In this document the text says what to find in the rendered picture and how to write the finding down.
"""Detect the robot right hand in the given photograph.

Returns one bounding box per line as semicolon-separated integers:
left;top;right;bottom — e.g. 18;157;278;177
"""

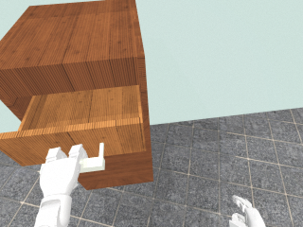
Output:
229;195;266;227

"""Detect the drawer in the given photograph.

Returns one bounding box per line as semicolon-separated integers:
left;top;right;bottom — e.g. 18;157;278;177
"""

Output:
0;85;147;166

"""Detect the robot left hand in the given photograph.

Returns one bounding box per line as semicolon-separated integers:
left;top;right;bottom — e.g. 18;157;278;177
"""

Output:
40;144;88;197

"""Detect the left robot forearm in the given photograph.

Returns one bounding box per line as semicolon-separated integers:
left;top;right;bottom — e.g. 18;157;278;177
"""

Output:
34;193;72;227

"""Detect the cabinet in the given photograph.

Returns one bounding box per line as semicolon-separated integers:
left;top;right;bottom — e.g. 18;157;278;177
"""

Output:
0;0;153;190

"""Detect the handle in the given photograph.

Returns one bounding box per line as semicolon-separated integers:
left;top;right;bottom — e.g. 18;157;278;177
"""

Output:
39;143;105;174

